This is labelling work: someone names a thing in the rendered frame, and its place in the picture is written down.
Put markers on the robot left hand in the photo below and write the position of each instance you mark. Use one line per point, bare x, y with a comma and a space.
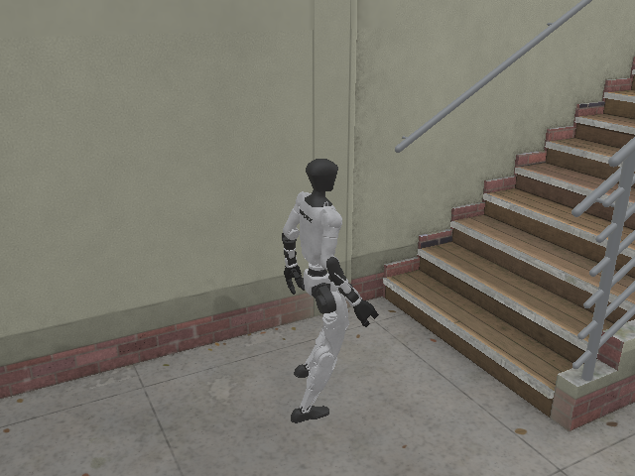
294, 272

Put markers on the robot left forearm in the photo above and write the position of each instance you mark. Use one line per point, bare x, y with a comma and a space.
289, 252

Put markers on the robot right hand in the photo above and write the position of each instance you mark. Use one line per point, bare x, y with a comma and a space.
364, 310

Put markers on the right robot shin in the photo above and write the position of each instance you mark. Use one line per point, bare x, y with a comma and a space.
319, 375

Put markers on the right robot upper arm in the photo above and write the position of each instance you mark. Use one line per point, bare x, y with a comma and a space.
331, 222

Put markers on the left robot upper arm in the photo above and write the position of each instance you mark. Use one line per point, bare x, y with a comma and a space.
290, 229

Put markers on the right robot thigh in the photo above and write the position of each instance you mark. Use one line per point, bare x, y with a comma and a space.
331, 306

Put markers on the robot right forearm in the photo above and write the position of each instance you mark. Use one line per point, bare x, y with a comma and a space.
350, 294

